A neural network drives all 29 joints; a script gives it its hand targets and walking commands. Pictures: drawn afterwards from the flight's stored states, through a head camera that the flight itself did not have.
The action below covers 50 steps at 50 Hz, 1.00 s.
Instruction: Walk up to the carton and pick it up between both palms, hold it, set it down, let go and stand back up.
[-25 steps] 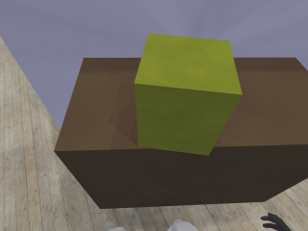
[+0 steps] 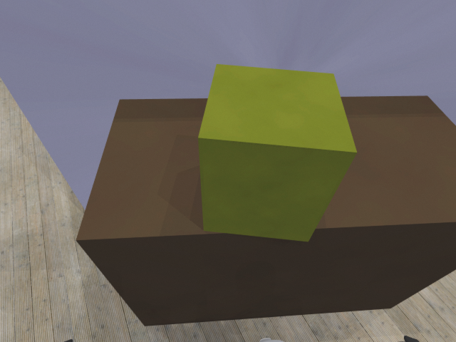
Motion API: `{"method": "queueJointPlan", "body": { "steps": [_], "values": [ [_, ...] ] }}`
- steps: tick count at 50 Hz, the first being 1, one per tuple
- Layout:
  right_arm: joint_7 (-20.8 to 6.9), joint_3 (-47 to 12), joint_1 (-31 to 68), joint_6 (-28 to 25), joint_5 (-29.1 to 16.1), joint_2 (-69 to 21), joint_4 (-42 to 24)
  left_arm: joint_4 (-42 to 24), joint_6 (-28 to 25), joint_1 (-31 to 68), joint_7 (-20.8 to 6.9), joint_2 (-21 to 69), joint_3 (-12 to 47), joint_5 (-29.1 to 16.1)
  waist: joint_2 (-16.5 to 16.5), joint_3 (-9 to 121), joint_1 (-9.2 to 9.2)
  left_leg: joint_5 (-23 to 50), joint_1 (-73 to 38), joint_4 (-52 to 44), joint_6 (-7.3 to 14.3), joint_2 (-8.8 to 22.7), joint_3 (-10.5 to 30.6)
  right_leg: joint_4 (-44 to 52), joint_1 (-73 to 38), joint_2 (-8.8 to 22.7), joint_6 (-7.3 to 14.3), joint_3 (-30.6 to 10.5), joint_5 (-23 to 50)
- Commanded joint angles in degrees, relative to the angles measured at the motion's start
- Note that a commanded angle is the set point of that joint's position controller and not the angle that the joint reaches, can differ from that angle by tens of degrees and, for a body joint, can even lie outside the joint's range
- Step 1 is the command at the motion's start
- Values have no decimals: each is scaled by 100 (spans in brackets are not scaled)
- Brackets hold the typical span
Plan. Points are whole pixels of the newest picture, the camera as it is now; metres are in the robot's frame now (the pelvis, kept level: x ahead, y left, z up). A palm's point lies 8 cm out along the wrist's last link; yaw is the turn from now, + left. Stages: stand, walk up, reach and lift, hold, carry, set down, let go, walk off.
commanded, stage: walk up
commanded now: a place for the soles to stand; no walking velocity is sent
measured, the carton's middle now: (264, 157) +0.44 -0.06 +0.09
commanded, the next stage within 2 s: none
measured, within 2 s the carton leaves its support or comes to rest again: neither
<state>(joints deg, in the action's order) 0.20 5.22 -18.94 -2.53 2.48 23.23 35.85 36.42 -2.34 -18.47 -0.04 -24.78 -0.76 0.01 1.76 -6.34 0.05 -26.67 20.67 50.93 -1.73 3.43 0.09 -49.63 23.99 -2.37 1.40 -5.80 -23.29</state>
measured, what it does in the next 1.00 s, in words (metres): steps to the right: right foot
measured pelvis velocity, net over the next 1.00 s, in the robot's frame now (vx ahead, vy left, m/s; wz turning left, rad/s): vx -0.02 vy -0.10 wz -0.01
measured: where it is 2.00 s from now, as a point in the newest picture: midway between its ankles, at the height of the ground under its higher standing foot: outside the picture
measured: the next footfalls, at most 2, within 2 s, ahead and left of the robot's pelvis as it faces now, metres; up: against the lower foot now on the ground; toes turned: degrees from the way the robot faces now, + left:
right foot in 0.78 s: +0.03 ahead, -0.17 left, +0.00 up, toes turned +1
left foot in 1.16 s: +0.05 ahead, +0.06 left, +0.00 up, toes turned +3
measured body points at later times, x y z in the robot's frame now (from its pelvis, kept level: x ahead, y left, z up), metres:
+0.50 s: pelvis +0.01 +0.00 +0.00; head +0.03 +0.01 +0.45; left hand +0.12 +0.31 -0.09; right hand +0.14 -0.32 -0.07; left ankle +0.05 +0.14 -0.69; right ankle +0.06 -0.14 -0.69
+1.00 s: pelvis -0.02 -0.10 -0.01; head +0.04 -0.10 +0.44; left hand +0.08 +0.22 -0.10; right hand +0.08 -0.44 -0.09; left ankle +0.02 +0.06 -0.65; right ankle +0.03 -0.20 -0.69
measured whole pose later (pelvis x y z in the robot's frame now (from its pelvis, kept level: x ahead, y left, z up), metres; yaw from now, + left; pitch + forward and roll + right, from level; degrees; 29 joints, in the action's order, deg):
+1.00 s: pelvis -0.02 -0.10 -0.01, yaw +0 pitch -3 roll +1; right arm 4.7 5.1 -16.7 -2.9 2.1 24.4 36.5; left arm 36.6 0.7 -15.6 -1.1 -26.0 -1.9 0.0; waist 1.4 -11.7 0.0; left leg -30.2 33.3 68.6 2.0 3.6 0.4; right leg -54.6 27.1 -1.4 1.6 -1.5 -24.1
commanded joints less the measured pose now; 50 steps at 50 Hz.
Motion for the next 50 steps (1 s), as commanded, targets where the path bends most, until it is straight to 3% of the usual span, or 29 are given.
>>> {"method": "queueJointPlan", "body": {
  "steps": [1, 2, 3, 6, 7, 8, 9, 10, 12, 15, 17, 18, 20, 23, 24, 25, 26, 28, 31, 35, 37, 38, 39, 40, 41, 42, 44, 46, 50],
  "values": [
    [12, 126, 162, -197, -301, 944, -372, 16, -382, -781, 73, -1661, -695, 261, 734, 1049, 323, 1278, 1426, 1077, 359, -178, -138, 2181, -2049, 1380, 1039, -2618, 1661],
    [70, 141, 355, -127, -278, 1087, -315, -15, -352, -530, 98, -1740, -652, 189, 519, 867, 266, -992, 1676, 960, 380, -327, 40, 2259, -1681, 1876, 1590, -3552, 1737],
    [105, 215, 390, -118, -283, 1370, -231, -55, -311, -382, 76, -1821, -653, 210, 357, 717, 210, -1354, 1331, 896, 461, -215, 259, 2105, -1270, 1920, 1836, -3542, 1699],
    [80, 190, -299, -285, -317, 1154, 148, -136, -181, 347, 91, -1454, -490, 109, 315, 759, -326, 275, -139, -1118, 640, -119, -8, 1321, -313, 1168, 1129, -1795, 2274],
    [95, 255, -690, -343, -270, 1259, 282, -240, -142, 655, 81, -1170, -411, 55, 3, 868, -506, 742, -1054, -1532, 782, 88, 544, 614, 599, 766, 735, -1112, 2223],
    [128, 388, -924, -381, -180, 1723, 248, -298, -116, 710, 76, -912, -357, 43, -936, 824, -645, 585, -1449, -2345, 1095, 1002, 2082, -757, 1458, 106, 279, -243, 1435],
    [132, 456, -735, -374, -157, 2061, 173, -284, -65, 657, 110, -937, -390, 112, -1304, 487, -500, 485, -1132, -2864, 1571, 1960, 3353, -1013, 1821, -84, 99, 149, -728],
    [112, 465, -381, -347, -175, 2156, 130, -180, -30, 507, 109, -1272, -470, 168, -795, 376, -357, 155, -657, -2836, 1873, 2152, 3431, -1179, 1451, 129, 118, -64, -1243],
    [93, 387, 345, -301, -150, 2026, 6, -61, -82, 168, 5, -1254, -531, 167, -970, -228, -5, -57, 310, -2724, 1835, 1857, 2618, -782, 814, 271, 110, 250, -1132],
    [33, 235, 794, -202, -167, 1537, -179, 218, -227, -485, -44, -1173, -609, 170, -842, 8, 356, 623, 1088, -1408, 1062, 734, 886, 1066, -895, 38, 274, 443, 158],
    [33, 112, 465, -173, -272, 945, -287, 114, -355, -536, 48, -1667, -658, 255, 915, 522, 269, 362, 1776, 913, 365, -281, -283, 2417, -1464, 1432, 1036, -2820, 578],
    [95, 141, 638, -114, -270, 1174, -238, 69, -326, -343, 66, -1808, -638, 235, 716, 465, 275, -1020, 1780, 978, 401, -296, 89, 2611, -1061, 1835, 1454, -3652, 478],
    [119, 207, 447, -140, -280, 1437, -90, -10, -255, 56, 42, -1797, -589, 244, 542, 270, 87, -1172, 1243, 782, 522, -152, 253, 2344, -450, 1746, 1630, -3291, 665],
    [97, 212, -397, -302, -285, 1198, 316, -159, -127, 768, 48, -1313, -431, 111, 527, 561, -417, 526, -659, -1151, 656, -167, 23, 1326, 602, 885, 881, -1429, 1439],
    [371, 531, -1627, -332, -370, 1979, 711, -737, 161, 1283, -132, -1320, -530, 430, 603, 414, -829, 1394, -1528, -1734, 842, 425, 719, -372, 1652, 287, 580, -328, 2431],
    [527, 698, -1885, -316, -252, 2577, 677, -908, 242, 1111, -100, -909, -446, 349, -906, 420, -724, 2508, -1831, -2412, 1168, 1813, 2878, -1663, 2570, -313, 137, -39, 577],
    [604, 767, -1498, -288, -282, 2739, 506, -865, 371, 947, -50, -1240, -554, 396, -557, 341, -461, 2616, -1395, -2558, 1581, 2589, 3862, -2073, 2551, -15, 5, -448, -968],
    [675, 715, -591, -263, -262, 2664, 301, -734, 533, 696, -127, -1545, -711, 424, -236, -196, -98, 2237, -469, -2470, 2070, 2596, 3419, -2789, 2164, 209, -36, -583, -916],
    [673, 618, -197, -279, -249, 2320, 83, -531, 566, 456, -286, -1472, -790, 401, -573, -493, 110, 2207, 253, -2208, 1929, 2041, 2187, -2673, 1680, 342, -63, -298, -442],
    [633, 615, -277, -283, -100, 2433, 94, -619, 572, 665, -405, -1336, -804, 292, -1530, -340, -53, 1393, 450, -2061, 1732, 1735, 1668, -1325, 1014, 583, -76, 109, -920],
    [590, 573, 64, -244, -52, 2352, 71, -449, 501, 195, -407, -1330, -855, 281, -1840, 135, 197, 1663, 298, -1541, 1490, 1490, 1250, 94, 273, 589, 61, 299, -1047],
    [558, 513, 373, -180, -45, 2168, 33, -128, 425, -465, -388, -1280, -909, 274, -1502, 544, 604, 1799, 705, -660, 1215, 1115, 573, 1173, -903, 400, 116, 624, -471],
    [530, 355, 155, -107, -30, 1666, 90, 188, 310, -1096, -306, -1372, -979, 329, -409, 938, 836, 1661, 1273, 1043, 918, 557, -21, 1630, -1874, 151, 5, 420, -293],
    [535, 127, -25, -70, -101, 1006, -25, 93, 218, -1057, -211, -1779, -998, 394, 1314, 870, 798, -956, 2711, 2326, 534, -304, -127, 1891, -2150, 993, 134, -1491, 251],
    [629, 79, -65, -64, -224, 945, -141, -216, 210, -409, -162, -2044, -965, 370, 1604, 782, 523, -1353, 2931, 2533, 442, -523, 248, 2409, -1445, 1627, 485, -3051, 579],
    [671, 254, 347, -86, -177, 1576, -157, -294, 264, -32, -133, -2223, -917, 315, 1028, 765, 559, -1334, 2635, 2632, 471, -459, 597, 3348, -833, 2143, 867, -4207, -603],
    [601, 341, 494, -96, -280, 1870, 91, -214, 266, 416, -71, -1975, -848, 247, 184, 39, 376, -459, 2326, 2370, 452, -63, 640, 3251, -214, 1837, 726, -3530, -1215],
    [469, 312, -126, -39, -332, 1651, 348, -211, 202, 584, 11, -1660, -785, 250, 377, 239, 182, -146, 2200, 1936, 468, 58, 467, 2540, -687, 1445, 566, -2592, -923],
    [314, 248, -61, 13, -254, 1542, 382, -138, 50, 232, 81, -1521, -690, 226, 452, 587, 234, -194, 1861, 1300, 373, 71, 346, 2373, -1002, 1489, 811, -2599, -990]
  ]
}}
